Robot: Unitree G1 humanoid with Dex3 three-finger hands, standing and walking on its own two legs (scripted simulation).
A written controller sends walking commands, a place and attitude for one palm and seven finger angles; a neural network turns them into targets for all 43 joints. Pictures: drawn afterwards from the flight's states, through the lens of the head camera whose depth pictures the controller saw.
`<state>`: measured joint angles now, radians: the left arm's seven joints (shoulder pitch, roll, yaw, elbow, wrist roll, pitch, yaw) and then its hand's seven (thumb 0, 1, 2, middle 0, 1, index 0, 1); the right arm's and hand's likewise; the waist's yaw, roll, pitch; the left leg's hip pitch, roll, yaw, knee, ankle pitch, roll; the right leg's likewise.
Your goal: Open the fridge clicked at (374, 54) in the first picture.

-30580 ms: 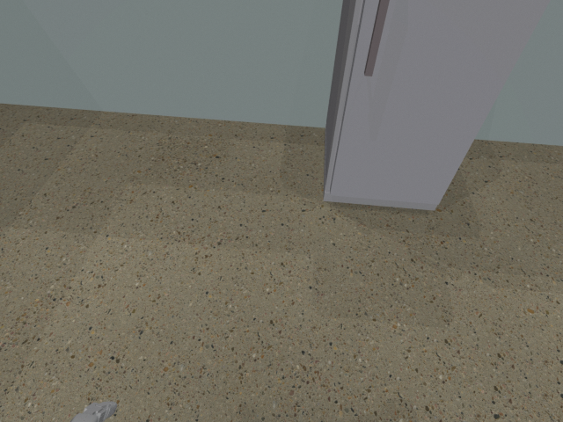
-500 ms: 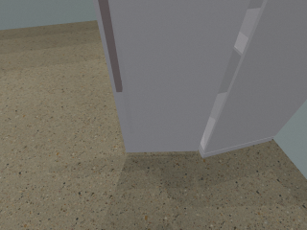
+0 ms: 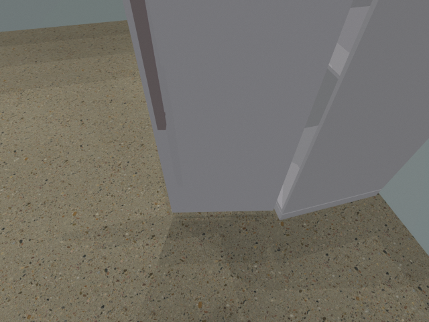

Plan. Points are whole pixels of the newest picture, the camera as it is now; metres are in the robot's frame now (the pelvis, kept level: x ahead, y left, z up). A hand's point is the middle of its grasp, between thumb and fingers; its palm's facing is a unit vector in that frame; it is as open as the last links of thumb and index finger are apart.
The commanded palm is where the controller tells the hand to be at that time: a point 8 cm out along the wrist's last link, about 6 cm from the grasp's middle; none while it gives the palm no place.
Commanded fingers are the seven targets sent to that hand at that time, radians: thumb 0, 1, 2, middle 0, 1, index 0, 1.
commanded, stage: look to check the result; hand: left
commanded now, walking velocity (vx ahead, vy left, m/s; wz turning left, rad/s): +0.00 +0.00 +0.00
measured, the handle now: (150, 56) +0.65 +0.19 +0.15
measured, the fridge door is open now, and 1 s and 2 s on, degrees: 76 76 76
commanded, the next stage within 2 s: stand and wait in 0.34 s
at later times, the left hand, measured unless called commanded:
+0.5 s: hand out of the picture +0.02 +0.17 -0.18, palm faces +0.00 -0.98 -0.17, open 7.3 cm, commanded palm none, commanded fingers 0.00 0.90 0.90 -0.20 -0.30 -0.20 -0.30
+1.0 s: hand out of the picture +0.01 +0.17 -0.18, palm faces -0.01 -0.98 -0.18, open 7.3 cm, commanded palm none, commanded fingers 0.00 0.90 0.90 -0.20 -0.30 -0.20 -0.30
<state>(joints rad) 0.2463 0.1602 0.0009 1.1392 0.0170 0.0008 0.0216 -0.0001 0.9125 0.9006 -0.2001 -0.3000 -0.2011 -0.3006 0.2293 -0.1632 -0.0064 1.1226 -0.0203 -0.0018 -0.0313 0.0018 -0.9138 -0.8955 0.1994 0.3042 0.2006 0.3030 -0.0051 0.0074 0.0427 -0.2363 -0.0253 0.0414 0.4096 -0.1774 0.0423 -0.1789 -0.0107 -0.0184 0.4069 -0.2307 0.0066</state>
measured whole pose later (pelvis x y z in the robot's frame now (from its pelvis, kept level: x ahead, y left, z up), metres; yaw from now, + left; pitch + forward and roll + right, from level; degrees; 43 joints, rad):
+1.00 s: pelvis +0.01 +0.00 +0.00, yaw -1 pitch -1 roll +0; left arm 0.26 0.16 0.00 1.15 0.01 0.00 0.02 0.00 0.91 0.90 -0.20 -0.30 -0.20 -0.30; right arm 0.24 -0.16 0.00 1.15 -0.02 -0.01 -0.03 0.00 -0.91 -0.90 0.20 0.30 0.20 0.30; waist -0.01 -0.01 0.05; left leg -0.19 -0.02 0.05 0.38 -0.18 0.04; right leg -0.13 -0.01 -0.01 0.37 -0.23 0.01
